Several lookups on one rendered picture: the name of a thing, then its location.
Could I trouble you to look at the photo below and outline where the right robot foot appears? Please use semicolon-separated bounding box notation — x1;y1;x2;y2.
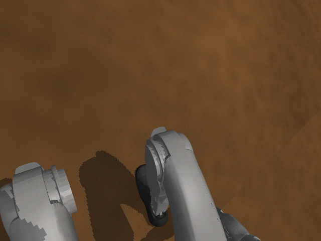
135;164;168;227

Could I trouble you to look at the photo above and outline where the right robot hand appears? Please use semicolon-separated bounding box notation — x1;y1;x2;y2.
216;207;250;241

